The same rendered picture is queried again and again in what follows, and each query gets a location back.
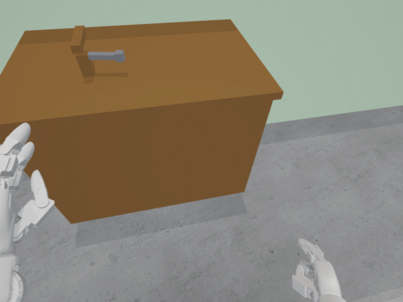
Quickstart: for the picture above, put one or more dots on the robot left forearm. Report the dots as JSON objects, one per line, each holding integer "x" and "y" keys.
{"x": 12, "y": 283}

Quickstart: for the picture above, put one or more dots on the robot left hand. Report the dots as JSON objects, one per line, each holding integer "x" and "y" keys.
{"x": 15, "y": 153}

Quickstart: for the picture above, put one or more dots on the robot right hand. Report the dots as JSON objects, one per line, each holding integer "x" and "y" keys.
{"x": 321, "y": 278}

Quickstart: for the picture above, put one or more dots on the tap lever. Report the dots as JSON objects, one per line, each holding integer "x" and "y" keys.
{"x": 118, "y": 55}

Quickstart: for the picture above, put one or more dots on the counter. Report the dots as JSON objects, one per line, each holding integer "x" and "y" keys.
{"x": 180, "y": 120}

